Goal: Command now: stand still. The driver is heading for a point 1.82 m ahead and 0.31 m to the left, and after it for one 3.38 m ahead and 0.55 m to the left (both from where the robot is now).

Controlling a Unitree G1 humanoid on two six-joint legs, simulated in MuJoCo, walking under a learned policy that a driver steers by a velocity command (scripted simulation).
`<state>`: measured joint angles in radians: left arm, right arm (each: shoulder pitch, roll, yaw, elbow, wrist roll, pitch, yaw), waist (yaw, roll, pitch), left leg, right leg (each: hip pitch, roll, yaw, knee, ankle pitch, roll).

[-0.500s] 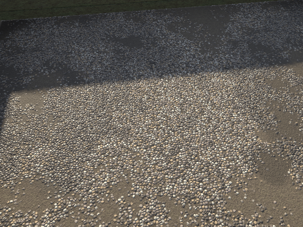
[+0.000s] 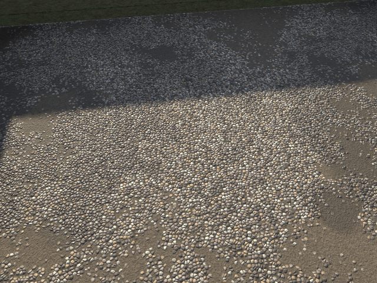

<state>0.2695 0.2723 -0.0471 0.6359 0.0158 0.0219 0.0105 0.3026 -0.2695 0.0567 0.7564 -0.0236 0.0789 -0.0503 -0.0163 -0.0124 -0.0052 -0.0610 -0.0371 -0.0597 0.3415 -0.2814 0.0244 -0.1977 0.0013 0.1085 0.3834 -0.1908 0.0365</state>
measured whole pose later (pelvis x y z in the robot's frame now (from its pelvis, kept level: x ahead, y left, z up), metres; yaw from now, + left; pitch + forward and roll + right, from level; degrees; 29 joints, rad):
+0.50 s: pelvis +0.02 +0.00 -0.01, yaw +0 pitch +0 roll +0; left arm 0.26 0.22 -0.05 0.71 0.00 0.06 0.05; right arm 0.29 -0.21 0.06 0.73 0.00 0.06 -0.03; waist 0.00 0.00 -0.03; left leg -0.07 -0.03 -0.06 0.41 -0.35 0.02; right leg -0.21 0.02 0.11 0.46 -0.26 0.03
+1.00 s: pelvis +0.02 +0.00 -0.02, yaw -1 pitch -1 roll +0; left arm 0.15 0.18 -0.02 0.67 0.02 0.07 0.05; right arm 0.20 -0.18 0.05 0.64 -0.01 0.05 -0.02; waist 0.01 0.00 0.02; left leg -0.13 -0.03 -0.05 0.61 -0.47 0.02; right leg -0.28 0.03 0.10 0.66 -0.37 0.03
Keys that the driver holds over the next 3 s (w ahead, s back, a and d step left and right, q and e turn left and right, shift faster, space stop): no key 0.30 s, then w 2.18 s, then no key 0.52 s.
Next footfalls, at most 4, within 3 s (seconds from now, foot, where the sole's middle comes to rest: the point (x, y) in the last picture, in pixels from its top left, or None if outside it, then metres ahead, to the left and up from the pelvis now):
none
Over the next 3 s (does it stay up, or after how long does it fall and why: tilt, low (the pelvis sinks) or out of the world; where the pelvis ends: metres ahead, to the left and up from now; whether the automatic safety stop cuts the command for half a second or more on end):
stays up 0.01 0.00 0.00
